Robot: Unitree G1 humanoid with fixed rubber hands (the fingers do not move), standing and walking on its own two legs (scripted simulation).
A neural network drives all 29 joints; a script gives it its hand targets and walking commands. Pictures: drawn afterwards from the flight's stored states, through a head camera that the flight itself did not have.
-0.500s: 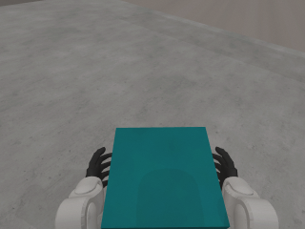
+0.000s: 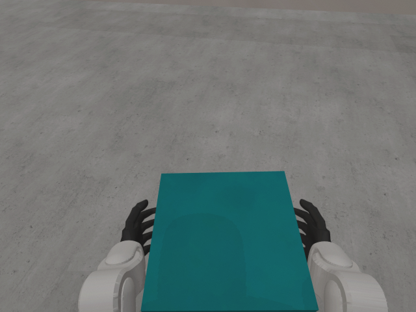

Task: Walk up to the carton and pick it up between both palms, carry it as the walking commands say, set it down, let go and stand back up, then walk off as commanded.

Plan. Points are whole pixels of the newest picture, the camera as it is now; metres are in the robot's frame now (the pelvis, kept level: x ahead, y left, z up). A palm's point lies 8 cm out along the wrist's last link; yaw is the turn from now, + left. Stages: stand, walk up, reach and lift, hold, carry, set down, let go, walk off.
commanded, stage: carry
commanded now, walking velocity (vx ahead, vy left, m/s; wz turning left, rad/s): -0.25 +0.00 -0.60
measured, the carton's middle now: (223, 260) +0.24 -0.01 +0.01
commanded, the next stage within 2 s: none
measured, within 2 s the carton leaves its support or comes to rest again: neither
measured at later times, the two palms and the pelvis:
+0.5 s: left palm out of the picture +0.13 +0.12 +0.10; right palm out of the picture +0.04 -0.17 +0.12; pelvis -0.15 +0.04 +0.01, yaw -16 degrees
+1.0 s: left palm out of the picture +0.06 +0.08 +0.11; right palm out of the picture -0.06 -0.20 +0.12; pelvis -0.21 +0.03 +0.01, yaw -25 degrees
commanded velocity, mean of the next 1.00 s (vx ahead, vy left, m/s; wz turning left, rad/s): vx -0.01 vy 0.00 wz -0.32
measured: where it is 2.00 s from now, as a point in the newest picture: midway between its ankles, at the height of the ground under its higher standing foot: outside the picture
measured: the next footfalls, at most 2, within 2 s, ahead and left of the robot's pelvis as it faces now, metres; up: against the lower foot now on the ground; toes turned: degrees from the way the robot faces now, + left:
left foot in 0.22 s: -0.06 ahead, +0.10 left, +0.00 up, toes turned -1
right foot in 0.62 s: -0.23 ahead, -0.09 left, +0.00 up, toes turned -26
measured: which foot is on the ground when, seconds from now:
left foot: up 0.00-0.20, down 0.22-0.62, up 0.64-0.94, down 0.96-1.00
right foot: down 0.00-0.22, up 0.24-0.60, down 0.62-1.00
